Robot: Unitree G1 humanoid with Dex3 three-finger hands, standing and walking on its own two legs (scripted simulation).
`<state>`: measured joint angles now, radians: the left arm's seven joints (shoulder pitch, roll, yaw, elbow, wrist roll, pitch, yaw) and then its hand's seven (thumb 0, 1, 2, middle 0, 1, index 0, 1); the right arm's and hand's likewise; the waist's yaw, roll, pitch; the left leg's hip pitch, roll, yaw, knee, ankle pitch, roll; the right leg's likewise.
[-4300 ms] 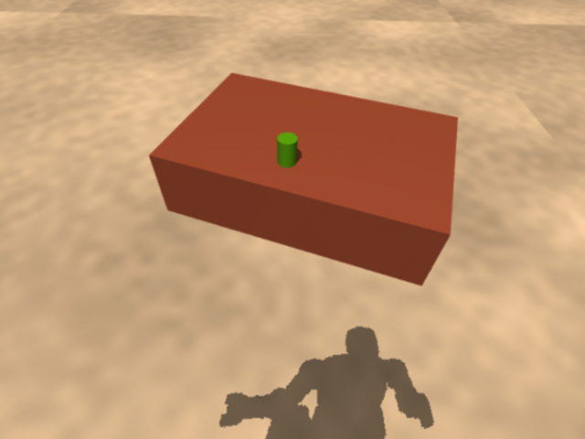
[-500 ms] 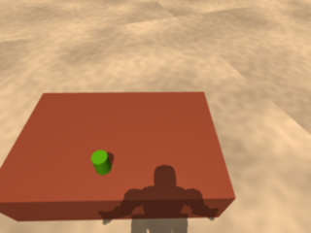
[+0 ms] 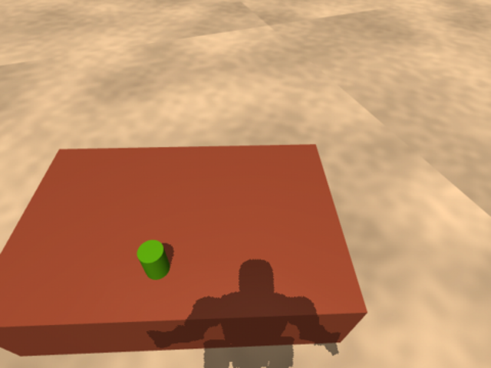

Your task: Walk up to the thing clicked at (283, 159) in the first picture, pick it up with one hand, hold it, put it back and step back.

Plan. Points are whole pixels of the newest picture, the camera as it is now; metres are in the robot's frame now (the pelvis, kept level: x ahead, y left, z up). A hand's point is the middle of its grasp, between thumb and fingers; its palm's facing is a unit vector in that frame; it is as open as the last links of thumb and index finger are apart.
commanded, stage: stand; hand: left
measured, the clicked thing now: (154, 260) +0.51 +0.28 -0.40
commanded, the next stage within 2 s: none
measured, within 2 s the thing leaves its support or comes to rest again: neither
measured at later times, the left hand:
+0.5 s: hand out of the picture +0.08 +0.25 -0.15, palm faces +0.00 -0.94 -0.35, open 7.4 cm
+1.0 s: hand out of the picture +0.08 +0.24 -0.15, palm faces -0.01 -0.93 -0.36, open 7.4 cm
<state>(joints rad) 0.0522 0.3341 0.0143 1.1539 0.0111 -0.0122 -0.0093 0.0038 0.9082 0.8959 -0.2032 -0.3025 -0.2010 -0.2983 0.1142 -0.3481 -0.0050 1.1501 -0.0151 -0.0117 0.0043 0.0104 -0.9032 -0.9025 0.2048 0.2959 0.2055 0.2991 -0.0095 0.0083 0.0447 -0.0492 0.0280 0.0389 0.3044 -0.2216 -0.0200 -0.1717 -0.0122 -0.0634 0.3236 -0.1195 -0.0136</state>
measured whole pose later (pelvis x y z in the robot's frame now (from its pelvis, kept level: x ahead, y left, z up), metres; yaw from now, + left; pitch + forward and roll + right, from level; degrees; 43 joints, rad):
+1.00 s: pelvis +0.01 -0.01 +0.00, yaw +1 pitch -2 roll +0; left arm 0.09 0.35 0.00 1.15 0.01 -0.01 -0.01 0.00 0.91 0.90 -0.20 -0.30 -0.20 -0.30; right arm 0.14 -0.35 0.01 1.13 -0.01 -0.01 0.00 0.01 -0.90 -0.90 0.20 0.30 0.21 0.30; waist 0.00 0.02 0.04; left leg -0.03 0.05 0.02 0.29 -0.22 -0.04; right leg -0.16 0.00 -0.08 0.33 -0.14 -0.03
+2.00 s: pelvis +0.01 -0.01 +0.00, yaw +1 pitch -2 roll +0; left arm 0.09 0.35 0.01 1.15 0.01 -0.01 -0.01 0.00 0.91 0.90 -0.20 -0.30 -0.20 -0.30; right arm 0.14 -0.35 0.01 1.12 -0.02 -0.01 0.00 0.01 -0.90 -0.90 0.21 0.30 0.21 0.30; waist 0.00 0.02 0.04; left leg -0.03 0.05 0.02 0.29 -0.23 -0.04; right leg -0.15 0.01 -0.08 0.33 -0.15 -0.03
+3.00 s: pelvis +0.02 +0.03 -0.03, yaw +2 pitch +8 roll -2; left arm 0.27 0.30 0.10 0.34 0.03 0.41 0.00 -0.01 -0.50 0.05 -0.07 -0.05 -0.06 -0.05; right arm 0.23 -0.24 0.01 0.63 0.02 -0.14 -0.08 0.02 -0.85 -0.89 0.21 0.30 0.21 0.30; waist -0.02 0.03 -0.08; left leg -0.45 0.02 0.00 0.77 -0.46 0.02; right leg -0.51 -0.04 -0.09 0.68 -0.31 0.02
